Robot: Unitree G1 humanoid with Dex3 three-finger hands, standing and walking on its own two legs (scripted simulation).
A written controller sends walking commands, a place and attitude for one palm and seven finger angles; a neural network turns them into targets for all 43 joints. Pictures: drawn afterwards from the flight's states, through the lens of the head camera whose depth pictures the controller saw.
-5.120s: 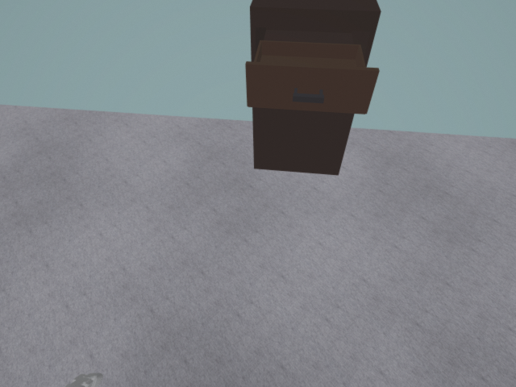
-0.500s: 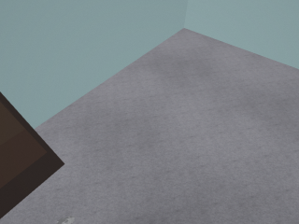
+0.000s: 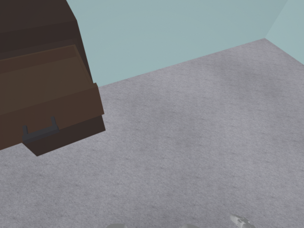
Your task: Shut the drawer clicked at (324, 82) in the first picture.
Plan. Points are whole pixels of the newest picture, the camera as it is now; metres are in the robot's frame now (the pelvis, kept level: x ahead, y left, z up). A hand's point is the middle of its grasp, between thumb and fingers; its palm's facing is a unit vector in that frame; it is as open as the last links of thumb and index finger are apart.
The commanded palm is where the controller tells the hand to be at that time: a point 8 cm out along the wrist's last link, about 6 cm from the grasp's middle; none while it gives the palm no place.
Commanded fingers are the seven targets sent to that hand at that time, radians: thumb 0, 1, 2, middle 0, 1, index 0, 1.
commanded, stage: turn to face it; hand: left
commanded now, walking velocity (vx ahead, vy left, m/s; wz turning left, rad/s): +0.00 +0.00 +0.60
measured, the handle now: (40, 128) +0.38 +0.40 -0.07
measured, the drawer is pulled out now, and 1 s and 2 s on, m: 0.30 0.30 0.30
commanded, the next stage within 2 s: take the last steps up to it in 0.72 s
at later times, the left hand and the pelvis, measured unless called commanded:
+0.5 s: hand out of the picture +0.05 +0.19 -0.12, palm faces +0.30 -0.91 -0.29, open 7.4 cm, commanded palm none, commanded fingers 0.00 0.90 0.90 -0.20 -0.30 -0.20 -0.30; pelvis -0.01 -0.04 +0.01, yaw +18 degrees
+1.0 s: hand out of the picture -0.14 +0.21 -0.16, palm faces +0.50 -0.84 -0.21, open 7.4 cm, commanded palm none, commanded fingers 0.00 0.90 0.90 -0.20 -0.30 -0.20 -0.30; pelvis -0.05 +0.02 +0.02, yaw +26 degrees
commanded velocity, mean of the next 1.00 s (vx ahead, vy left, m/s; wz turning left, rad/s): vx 0.06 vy -0.02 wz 0.35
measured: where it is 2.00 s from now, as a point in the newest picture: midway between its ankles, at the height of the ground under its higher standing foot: (137, 226)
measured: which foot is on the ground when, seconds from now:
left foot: down 0.00-0.36, up 0.38-0.76, down 0.78-1.00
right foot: up 0.00-0.34, down 0.36-0.78, up 0.80-1.00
